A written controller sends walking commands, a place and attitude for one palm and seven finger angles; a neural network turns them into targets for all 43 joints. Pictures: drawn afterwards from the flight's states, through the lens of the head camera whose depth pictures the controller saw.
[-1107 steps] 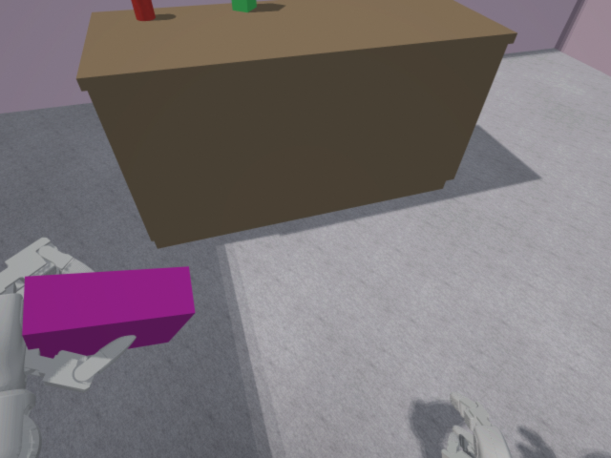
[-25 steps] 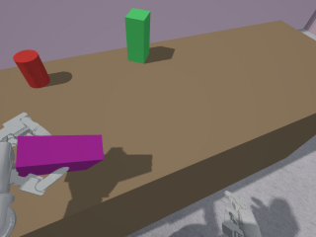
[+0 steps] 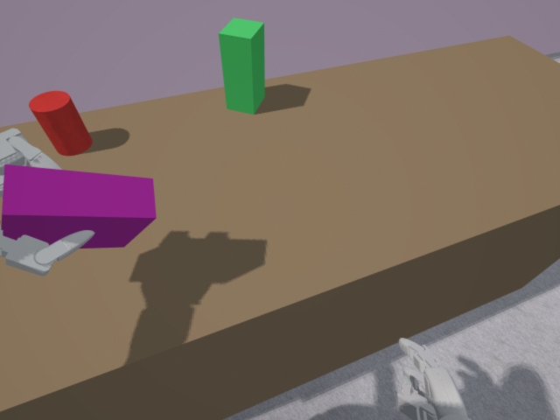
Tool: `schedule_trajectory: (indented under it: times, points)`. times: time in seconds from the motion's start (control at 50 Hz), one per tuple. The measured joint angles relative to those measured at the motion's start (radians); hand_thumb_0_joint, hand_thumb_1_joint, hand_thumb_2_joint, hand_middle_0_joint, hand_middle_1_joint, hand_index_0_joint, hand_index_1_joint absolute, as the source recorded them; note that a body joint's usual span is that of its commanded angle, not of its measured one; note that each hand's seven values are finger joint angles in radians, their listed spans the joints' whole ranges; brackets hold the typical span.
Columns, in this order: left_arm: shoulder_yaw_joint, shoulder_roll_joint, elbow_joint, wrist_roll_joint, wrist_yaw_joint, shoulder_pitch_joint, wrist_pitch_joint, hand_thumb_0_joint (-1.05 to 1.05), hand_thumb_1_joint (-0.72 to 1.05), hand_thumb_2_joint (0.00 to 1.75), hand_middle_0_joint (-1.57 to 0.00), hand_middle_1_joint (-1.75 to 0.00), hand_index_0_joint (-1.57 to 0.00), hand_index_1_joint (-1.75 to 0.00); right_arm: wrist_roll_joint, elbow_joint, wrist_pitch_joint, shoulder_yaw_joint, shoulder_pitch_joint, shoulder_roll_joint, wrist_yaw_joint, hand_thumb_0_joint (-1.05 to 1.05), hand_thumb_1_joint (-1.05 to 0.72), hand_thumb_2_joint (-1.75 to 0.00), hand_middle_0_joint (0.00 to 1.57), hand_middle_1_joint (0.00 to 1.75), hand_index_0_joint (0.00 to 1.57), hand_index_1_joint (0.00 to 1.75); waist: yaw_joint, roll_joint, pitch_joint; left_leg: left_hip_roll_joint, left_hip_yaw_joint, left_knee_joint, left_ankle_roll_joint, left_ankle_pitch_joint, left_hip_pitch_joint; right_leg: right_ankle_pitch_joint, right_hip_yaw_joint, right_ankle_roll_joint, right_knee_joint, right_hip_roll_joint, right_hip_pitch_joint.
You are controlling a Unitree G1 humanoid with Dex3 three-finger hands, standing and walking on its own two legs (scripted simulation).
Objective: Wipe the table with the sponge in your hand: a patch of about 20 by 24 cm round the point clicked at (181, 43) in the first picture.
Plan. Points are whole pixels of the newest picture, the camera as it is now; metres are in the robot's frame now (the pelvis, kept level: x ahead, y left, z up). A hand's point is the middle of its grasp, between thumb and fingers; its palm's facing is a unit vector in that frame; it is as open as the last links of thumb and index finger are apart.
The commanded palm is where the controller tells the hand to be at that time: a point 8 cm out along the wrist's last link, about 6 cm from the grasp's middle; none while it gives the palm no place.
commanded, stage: turn the palm down, sponge in hand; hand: left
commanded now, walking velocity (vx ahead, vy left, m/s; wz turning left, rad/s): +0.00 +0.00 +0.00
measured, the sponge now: (99, 215) +0.29 +0.25 +0.16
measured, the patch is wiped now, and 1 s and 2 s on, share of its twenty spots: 0.00 0.00 0.00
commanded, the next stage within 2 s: none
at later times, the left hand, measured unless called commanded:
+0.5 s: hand (82, 267) +0.23 +0.24 +0.16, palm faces +0.26 -0.55 -0.79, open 9.1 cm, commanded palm +0.17 +0.27 +0.22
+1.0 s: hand (76, 267) +0.22 +0.24 +0.17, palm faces +0.22 -0.37 -0.90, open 9.1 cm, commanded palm +0.18 +0.27 +0.24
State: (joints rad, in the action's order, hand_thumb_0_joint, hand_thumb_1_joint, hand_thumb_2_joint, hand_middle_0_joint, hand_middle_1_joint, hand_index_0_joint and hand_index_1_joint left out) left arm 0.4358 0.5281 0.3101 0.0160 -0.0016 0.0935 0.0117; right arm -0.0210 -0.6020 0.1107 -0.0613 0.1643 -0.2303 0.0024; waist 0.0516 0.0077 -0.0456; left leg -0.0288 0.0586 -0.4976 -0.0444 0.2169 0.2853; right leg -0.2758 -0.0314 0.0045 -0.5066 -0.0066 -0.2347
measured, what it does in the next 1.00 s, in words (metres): stands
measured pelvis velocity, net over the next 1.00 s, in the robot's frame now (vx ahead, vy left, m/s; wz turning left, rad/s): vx -0.01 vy -0.03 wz -0.01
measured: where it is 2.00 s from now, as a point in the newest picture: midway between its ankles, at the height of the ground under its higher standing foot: outside the picture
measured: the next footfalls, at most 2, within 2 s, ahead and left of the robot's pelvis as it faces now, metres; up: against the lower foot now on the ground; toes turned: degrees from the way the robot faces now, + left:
none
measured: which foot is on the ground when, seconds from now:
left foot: down 0.00-1.00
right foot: down 0.00-1.00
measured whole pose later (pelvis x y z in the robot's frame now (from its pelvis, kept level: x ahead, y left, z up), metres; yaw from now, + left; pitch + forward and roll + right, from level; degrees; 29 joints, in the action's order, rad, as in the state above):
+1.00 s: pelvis -0.01 -0.03 -0.01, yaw -1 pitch -1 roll +0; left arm 0.22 0.63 0.47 -0.39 0.04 0.26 -0.25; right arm 0.05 -0.59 0.07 -0.03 0.13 -0.29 -0.13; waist 0.10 -0.11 0.01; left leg -0.01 -0.01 -0.62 0.00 0.27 0.34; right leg -0.33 -0.04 0.04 -0.63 0.03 -0.28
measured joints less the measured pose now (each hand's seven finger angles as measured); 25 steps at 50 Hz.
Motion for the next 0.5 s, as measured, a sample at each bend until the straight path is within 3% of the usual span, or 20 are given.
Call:
schedule_trajectory:
  times: [0.04,0.1,0.14,0.2,0.26,0.3,0.38,0.44,0.5]
  points:
    - [0.008,-0.034,0.026,0.024,0.024,0.039,-0.085,-0.01,-0.41,1.05,-0.82,-1.4,-0.83,-1.4,0.009,0.001,-0.003,0.002,-0.014,-0.01,0.011,0.01,-0.9,-0.9,0.21,0.3,0.21,0.3,-0.003,-0.027,0.021,0.008,0.01,-0.004,0.002,0.006,-0.004,-0.002,0.01,0.002,-0.005,0.007,-0.001]
    - [-0.052,-0.052,0.083,-0.027,0.06,0.139,-0.153,0.0,-0.41,1.05,-0.82,-1.41,-0.82,-1.41,0.019,0.022,-0.019,0.004,-0.031,-0.032,0.018,0.01,-0.9,-0.9,0.21,0.3,0.21,0.3,-0.008,-0.066,0.037,0.015,0.008,-0.025,0.004,0.018,0.002,-0.011,0.008,0.01,-0.023,0.014,-0.004]
    - [-0.089,-0.042,0.114,-0.059,0.07,0.208,-0.143,0.0,-0.41,1.05,-0.82,-1.41,-0.82,-1.41,0.015,0.034,-0.029,0.004,-0.046,-0.037,0.011,0.01,-0.9,-0.9,0.21,0.3,0.21,0.3,-0.011,-0.074,0.035,0.019,0.002,-0.04,0.009,0.022,0.01,-0.019,0.002,0.017,-0.041,0.018,-0.013]
    - [-0.095,-0.009,0.134,-0.059,0.061,0.26,-0.085,0.0,-0.41,1.05,-0.82,-1.4,-0.83,-1.4,0.015,0.038,-0.03,0.009,-0.055,-0.029,-0.012,0.01,-0.9,-0.9,0.21,0.3,0.21,0.3,0.005,-0.062,0.03,0.029,-0.015,-0.063,0.025,0.023,0.031,-0.03,-0.016,0.033,-0.068,0.027,-0.031]
    - [-0.06,0.008,0.109,-0.057,0.019,0.229,-0.015,-0.01,-0.42,1.05,-0.82,-1.4,-0.83,-1.4,0.015,0.019,-0.018,0.019,-0.05,-0.024,-0.035,0.01,-0.9,-0.9,0.21,0.3,0.2,0.3,0.029,-0.051,0.027,0.042,-0.045,-0.086,0.044,0.025,0.048,-0.034,-0.045,0.053,-0.076,0.042,-0.034]
    - [-0.035,0.015,0.063,-0.077,-0.007,0.171,-0.003,-0.01,-0.42,1.05,-0.82,-1.4,-0.83,-1.4,0.019,0.001,-0.017,0.023,-0.045,-0.029,-0.047,0.01,-0.9,-0.9,0.21,0.3,0.2,0.3,0.042,-0.055,0.028,0.049,-0.067,-0.104,0.055,0.028,0.061,-0.037,-0.066,0.064,-0.082,0.05,-0.035]
    - [-0.03,0.031,-0.067,-0.135,-0.007,0.055,-0.078,0.0,-0.42,1.05,-0.82,-1.4,-0.83,-1.4,0.031,-0.026,-0.034,0.022,-0.041,-0.047,-0.075,0.01,-0.9,-0.9,0.21,0.3,0.2,0.3,0.05,-0.086,0.036,0.055,-0.091,-0.119,0.063,0.03,0.068,-0.043,-0.09,0.077,-0.089,0.058,-0.033]
    - [-0.08,0.05,-0.139,-0.183,0.043,0.01,-0.157,0.0,-0.42,1.05,-0.82,-1.4,-0.83,-1.4,0.044,-0.027,-0.045,0.022,-0.04,-0.06,-0.092,0.01,-0.9,-0.9,0.21,0.3,0.2,0.3,0.044,-0.114,0.038,0.059,-0.089,-0.125,0.06,0.034,0.066,-0.047,-0.088,0.082,-0.098,0.062,-0.033]
    - [-0.132,0.077,-0.139,-0.216,0.098,0.018,-0.166,-0.01,-0.42,1.05,-0.82,-1.4,-0.83,-1.4,0.049,-0.021,-0.046,0.023,-0.04,-0.059,-0.101,0.01,-0.9,-0.9,0.21,0.3,0.2,0.3,0.028,-0.122,0.037,0.061,-0.077,-0.132,0.056,0.041,0.065,-0.057,-0.076,0.086,-0.117,0.063,-0.042]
